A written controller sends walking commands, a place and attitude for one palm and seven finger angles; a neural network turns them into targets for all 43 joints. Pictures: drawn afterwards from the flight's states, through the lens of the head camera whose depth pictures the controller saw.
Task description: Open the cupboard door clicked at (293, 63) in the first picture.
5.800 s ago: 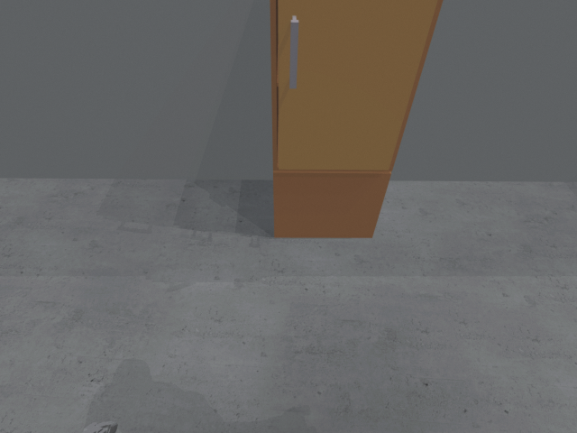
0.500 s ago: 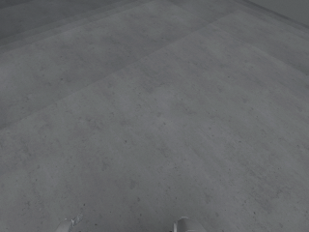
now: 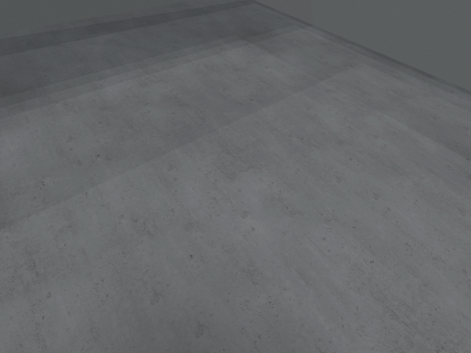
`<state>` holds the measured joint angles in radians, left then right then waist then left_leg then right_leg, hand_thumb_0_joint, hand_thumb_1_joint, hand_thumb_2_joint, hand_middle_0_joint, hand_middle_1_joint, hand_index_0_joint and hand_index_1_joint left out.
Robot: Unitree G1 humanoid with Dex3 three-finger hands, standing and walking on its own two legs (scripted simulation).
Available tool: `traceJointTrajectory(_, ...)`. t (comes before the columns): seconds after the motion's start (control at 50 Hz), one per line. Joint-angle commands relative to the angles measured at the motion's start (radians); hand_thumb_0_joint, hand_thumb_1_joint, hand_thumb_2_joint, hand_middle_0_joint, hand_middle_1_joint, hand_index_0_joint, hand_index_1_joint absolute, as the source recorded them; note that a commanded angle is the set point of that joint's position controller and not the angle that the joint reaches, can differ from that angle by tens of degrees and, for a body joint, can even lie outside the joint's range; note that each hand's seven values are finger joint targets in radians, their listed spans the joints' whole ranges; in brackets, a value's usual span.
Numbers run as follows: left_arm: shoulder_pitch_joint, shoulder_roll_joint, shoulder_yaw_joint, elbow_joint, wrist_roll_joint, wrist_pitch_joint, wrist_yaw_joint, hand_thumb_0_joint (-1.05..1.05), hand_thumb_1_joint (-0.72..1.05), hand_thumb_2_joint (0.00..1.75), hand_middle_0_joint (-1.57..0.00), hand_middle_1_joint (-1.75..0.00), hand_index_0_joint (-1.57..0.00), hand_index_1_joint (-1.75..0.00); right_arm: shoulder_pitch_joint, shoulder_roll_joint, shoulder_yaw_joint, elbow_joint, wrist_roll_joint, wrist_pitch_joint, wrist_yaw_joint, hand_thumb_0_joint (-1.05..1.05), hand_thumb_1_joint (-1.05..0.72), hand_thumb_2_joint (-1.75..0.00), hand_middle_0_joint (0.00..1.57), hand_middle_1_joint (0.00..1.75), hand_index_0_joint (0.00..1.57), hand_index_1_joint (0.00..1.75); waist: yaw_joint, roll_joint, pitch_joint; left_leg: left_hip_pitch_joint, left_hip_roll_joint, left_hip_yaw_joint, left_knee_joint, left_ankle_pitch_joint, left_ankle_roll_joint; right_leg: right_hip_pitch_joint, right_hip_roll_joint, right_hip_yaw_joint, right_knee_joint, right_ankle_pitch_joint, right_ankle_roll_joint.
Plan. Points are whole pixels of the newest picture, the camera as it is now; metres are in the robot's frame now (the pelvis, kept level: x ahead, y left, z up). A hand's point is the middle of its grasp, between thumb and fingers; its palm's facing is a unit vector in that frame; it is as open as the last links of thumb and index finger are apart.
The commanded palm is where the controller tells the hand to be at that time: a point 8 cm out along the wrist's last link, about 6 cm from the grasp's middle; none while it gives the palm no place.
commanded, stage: turn to face it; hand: left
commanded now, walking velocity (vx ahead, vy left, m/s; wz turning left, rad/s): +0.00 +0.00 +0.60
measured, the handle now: out of the picture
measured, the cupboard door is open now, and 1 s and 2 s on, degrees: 0 0 0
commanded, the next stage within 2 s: none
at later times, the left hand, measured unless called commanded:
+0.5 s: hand out of the picture +0.00 +0.17 -0.13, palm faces +0.28 -0.91 -0.30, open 7.3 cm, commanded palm none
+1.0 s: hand out of the picture -0.16 +0.20 -0.17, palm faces +0.57 -0.79 -0.25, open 7.3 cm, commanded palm none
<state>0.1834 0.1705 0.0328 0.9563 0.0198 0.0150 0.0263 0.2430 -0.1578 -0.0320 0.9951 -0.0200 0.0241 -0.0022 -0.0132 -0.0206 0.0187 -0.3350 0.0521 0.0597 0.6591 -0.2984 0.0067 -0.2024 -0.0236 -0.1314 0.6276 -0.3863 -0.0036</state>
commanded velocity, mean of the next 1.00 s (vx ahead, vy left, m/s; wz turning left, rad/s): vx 0.00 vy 0.00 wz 0.60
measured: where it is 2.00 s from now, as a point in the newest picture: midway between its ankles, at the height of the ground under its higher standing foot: outside the picture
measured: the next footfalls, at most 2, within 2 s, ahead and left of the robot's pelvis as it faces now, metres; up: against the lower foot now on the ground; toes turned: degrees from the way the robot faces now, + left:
right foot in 0.42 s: +0.02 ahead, -0.16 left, +0.00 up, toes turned +10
left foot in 0.86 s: -0.09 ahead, +0.09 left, +0.00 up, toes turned +35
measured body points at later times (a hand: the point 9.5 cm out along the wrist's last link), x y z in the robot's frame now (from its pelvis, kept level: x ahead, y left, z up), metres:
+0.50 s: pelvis -0.04 -0.05 +0.01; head -0.02 -0.07 +0.46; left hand -0.02 +0.22 -0.11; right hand +0.08 -0.30 -0.14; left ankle +0.00 +0.09 -0.68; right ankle -0.02 -0.16 -0.72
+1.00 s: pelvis -0.07 -0.01 +0.01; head -0.05 +0.04 +0.46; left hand -0.19 +0.24 -0.15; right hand +0.16 -0.17 -0.11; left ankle -0.13 +0.06 -0.72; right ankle -0.02 -0.16 -0.64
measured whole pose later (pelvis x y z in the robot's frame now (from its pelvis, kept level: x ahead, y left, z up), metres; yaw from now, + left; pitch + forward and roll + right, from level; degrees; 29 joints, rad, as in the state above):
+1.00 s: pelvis -0.07 -0.01 +0.01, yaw +33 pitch +1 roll -2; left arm 0.22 0.28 0.08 0.95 0.02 0.08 0.02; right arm 0.14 -0.21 -0.05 0.89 -0.02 0.02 0.01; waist 0.01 -0.05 0.08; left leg -0.28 0.01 0.04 0.56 -0.31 0.04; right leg -0.48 -0.13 -0.08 1.12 -0.47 0.10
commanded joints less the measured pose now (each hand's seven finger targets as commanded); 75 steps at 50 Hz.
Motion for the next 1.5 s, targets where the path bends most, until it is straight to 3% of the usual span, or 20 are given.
traceJointTrajectory(0.0,0.026,0.096,0.035,-0.066,-0.006,0.002,0.015,0.0,0.9,0.9,-0.2,-0.3,-0.2,-0.3,0.111,-0.219,-0.049,-0.039,-0.01,-0.02,-0.016,0.0,-0.9,-0.9,0.2,0.3,0.2,0.3,-0.021,0.318,-0.004,0.123,0.335,-0.451,-0.358,0.584,0.198,-0.247,-0.03,0.089,0.415,-0.239,0.048)
traceJointTrajectory(0.1,0.0,0.096,0.052,-0.065,-0.004,0.002,-0.007,0.0,0.9,0.9,-0.2,-0.3,-0.2,-0.3,0.021,-0.205,-0.057,-0.085,-0.006,-0.02,-0.019,0.0,-0.9,-0.9,0.2,0.3,0.2,0.3,-0.005,0.16,-0.074,0.162,0.209,-0.31,-0.335,0.372,0.158,-0.298,-0.042,0.128,0.448,-0.072,0.058)
traceJointTrajectory(0.24,-0.022,0.09,0.053,-0.089,-0.011,0.008,-0.004,0.0,0.9,0.9,-0.2,-0.3,-0.2,-0.3,0.034,-0.244,-0.084,-0.097,-0.006,-0.004,-0.008,0.0,-0.9,-0.9,0.2,0.3,0.2,0.3,-0.035,0.19,-0.112,0.162,0.184,-0.39,-0.339,0.25,0.166,-0.238,-0.01,0.121,0.247,-0.08,0.07)
traceJointTrajectory(0.36,0.164,0.13,0.067,-0.052,-0.016,0.007,0.003,0.0,0.9,0.9,-0.2,-0.3,-0.2,-0.3,-0.077,-0.248,-0.102,-0.145,-0.004,0.023,0.006,0.0,-0.9,-0.9,0.2,0.3,0.2,0.3,0.054,0.196,-0.092,-0.11,0.07,-0.396,-0.314,-0.013,0.074,0.122,0.018,0.077,-0.176,0.086,0.041)
traceJointTrajectory(0.38,0.201,0.204,0.081,-0.053,-0.001,-0.002,0.01,0.0,0.9,0.9,-0.2,-0.3,-0.2,-0.3,-0.071,-0.193,-0.098,-0.158,0.002,0.031,0.011,0.0,-0.9,-0.9,0.2,0.3,0.2,0.3,0.073,0.015,-0.081,-0.269,-0.026,-0.3,-0.12,-0.126,0.008,0.235,-0.134,0.223,-0.347,-0.01,-0.007)
traceJointTrajectory(0.4,0.159,0.305,0.094,-0.084,0.015,-0.007,0.017,0.0,0.9,0.9,-0.2,-0.3,-0.2,-0.3,-0.063,-0.112,-0.083,-0.185,0.002,0.029,0.01,0.0,-0.9,-0.9,0.2,0.3,0.2,0.3,0.076,-0.318,-0.029,-0.436,-0.149,-0.101,0.21,-0.236,-0.069,0.188,-0.441,0.569,-0.482,-0.184,-0.106)
traceJointTrajectory(0.44,-0.041,0.252,0.07,-0.144,0.003,-0.005,0.02,0.0,0.9,0.9,-0.2,-0.3,-0.2,-0.3,-0.054,-0.179,-0.098,-0.174,-0.013,0.037,0.024,0.0,-0.9,-0.9,0.2,0.3,0.2,0.3,-0.012,-0.163,0.044,-0.292,-0.056,-0.149,0.47,-0.153,-0.043,-0.155,-0.413,0.399,-0.486,-0.154,-0.107)
traceJointTrajectory(0.5,-0.093,0.181,0.048,-0.15,0.0,-0.019,0.013,0.0,0.9,0.9,-0.2,-0.3,-0.2,-0.3,-0.002,-0.168,-0.094,-0.118,-0.011,0.047,0.035,0.0,-0.9,-0.9,0.2,0.3,0.2,0.3,-0.048,-0.161,0.105,-0.28,-0.02,-0.083,0.595,-0.031,-0.07,-0.149,-0.281,0.184,-0.395,0.098,-0.06)
traceJointTrajectory(0.72,0.104,0.249,0.066,-0.092,0.015,-0.016,0.009,0.0,0.9,0.9,-0.2,-0.3,-0.2,-0.3,-0.17,-0.14,-0.058,-0.174,0.006,0.026,0.037,0.0,-0.9,-0.9,0.2,0.3,0.2,0.3,0.068,-0.194,-0.006,-0.159,0.0,0.036,0.155,-0.159,-0.084,0.123,-0.368,0.076,-0.239,0.493,-0.121)
traceJointTrajectory(0.8,0.087,0.256,0.074,-0.087,-0.001,-0.005,0.001,0.0,0.9,0.9,-0.2,-0.3,-0.2,-0.3,-0.039,-0.184,-0.064,-0.148,0.007,0.002,0.031,0.0,-0.9,-0.9,0.2,0.3,0.2,0.3,0.005,-0.106,-0.12,0.141,-0.022,0.051,-0.232,0.106,-0.051,0.071,-0.324,-0.039,0.011,0.54,-0.022)
traceJointTrajectory(0.84,0.029,0.145,0.046,-0.161,-0.011,0.002,-0.01,0.0,0.9,0.9,-0.2,-0.3,-0.2,-0.3,0.095,-0.383,-0.114,-0.128,0.007,-0.011,0.015,0.0,-0.9,-0.9,0.2,0.3,0.2,0.3,-0.074,0.373,-0.174,0.444,0.375,-0.461,-0.277,0.823,0.157,-0.421,-0.114,-0.036,0.413,-0.293,0.116)
traceJointTrajectory(0.86,-0.023,0.169,0.048,-0.172,-0.003,0.013,-0.005,0.0,0.9,0.9,-0.2,-0.3,-0.2,-0.3,0.133,-0.378,-0.112,-0.101,0.008,-0.003,0.011,0.0,-0.9,-0.9,0.2,0.3,0.2,0.3,-0.088,0.241,-0.18,0.406,0.402,-0.391,-0.246,0.819,0.218,-0.417,-0.127,0.061,0.516,-0.279,0.096)
traceJointTrajectory(0.96,-0.007,0.164,0.059,-0.117,-0.004,0.015,-0.017,0.0,0.9,0.9,-0.2,-0.3,-0.2,-0.3,-0.068,-0.27,-0.073,-0.15,0.001,-0.016,-0.009,0.0,-0.9,-0.9,0.2,0.3,0.2,0.3,-0.003,0.184,-0.051,0.216,0.183,-0.232,-0.283,0.588,0.13,-0.376,-0.105,0.11,0.544,-0.019,0.108)
traceJointTrajectory(1.18,-0.094,0.153,0.05,-0.169,-0.011,0.012,-0.005,0.0,0.9,0.9,-0.2,-0.3,-0.2,-0.3,-0.008,-0.274,-0.086,-0.14,-0.006,-0.005,-0.005,0.0,-0.9,-0.9,0.2,0.3,0.2,0.3,-0.03,0.174,-0.054,0.217,0.164,-0.4,-0.275,0.518,0.171,-0.283,-0.036,0.133,0.238,-0.053,0.109)
traceJointTrajectory(1.28,0.014,0.168,0.05,-0.153,-0.019,-0.009,0.001,0.0,0.9,0.9,-0.2,-0.3,-0.2,-0.3,-0.059,-0.269,-0.091,-0.155,0.001,0.001,-0.002,0.0,-0.9,-0.9,0.2,0.3,0.2,0.3,0.029,0.158,-0.086,0.068,0.096,-0.426,-0.169,0.497,0.111,0.013,0.003,0.111,-0.132,0.136,0.087)
traceJointTrajectory(1.3,0.049,0.199,0.058,-0.147,-0.015,-0.023,0.005,0.0,0.9,0.9,-0.2,-0.3,-0.2,-0.3,-0.046,-0.233,-0.087,-0.159,0.009,-0.001,0.001,0.0,-0.9,-0.9,0.2,0.3,0.2,0.3,0.043,0.072,-0.117,-0.027,0.047,-0.389,-0.091,0.349,0.057,0.165,-0.072,0.167,-0.273,0.242,0.073)
traceJointTrajectory(1.32,0.066,0.299,0.078,-0.149,0.002,-0.033,0.016,0.0,0.9,0.9,-0.2,-0.3,-0.2,-0.3,-0.006,-0.159,-0.074,-0.174,0.017,-0.003,0.007,0.0,-0.9,-0.9,0.2,0.3,0.2,0.3,0.044,-0.231,-0.15,-0.233,-0.091,-0.205,0.127,-0.078,-0.032,0.335,-0.353,0.421,-0.337,0.357,-0.016)
traceJointTrajectory(1.34,0.076,0.331,0.077,-0.157,0.0,-0.026,0.017,0.0,0.9,0.9,-0.2,-0.3,-0.2,-0.3,-0.024,-0.184,-0.081,-0.191,0.007,0.003,0.004,0.0,-0.9,-0.9,0.2,0.3,0.2,0.3,0.051,-0.26,-0.14,-0.263,-0.118,-0.138,0.343,-0.335,-0.057,0.217,-0.508,0.518,-0.328,0.479,-0.126)
traceJointTrajectory(1.36,0.041,0.285,0.066,-0.165,-0.003,-0.023,0.017,0.0,0.9,0.9,-0.2,-0.3,-0.2,-0.3,-0.035,-0.2,-0.087,-0.179,0.0,0.012,0.007,0.0,-0.9,-0.9,0.2,0.3,0.2,0.3,0.033,-0.142,-0.085,-0.25,-0.078,-0.171,0.475,-0.281,-0.053,0.128,-0.459,0.417,-0.321,0.45,-0.148)
traceJointTrajectory(1.48,-0.015,0.186,0.039,-0.165,-0.004,-0.031,0.008,0.0,0.9,0.9,-0.2,-0.3,-0.2,-0.3,-0.014,-0.173,-0.082,-0.114,-0.002,0.042,0.035,0.0,-0.9,-0.9,0.2,0.3,0.2,0.3,-0.006,-0.152,0.028,-0.254,-0.021,-0.087,0.587,-0.037,-0.09,0.041,-0.279,0.121,-0.322,0.391,-0.065)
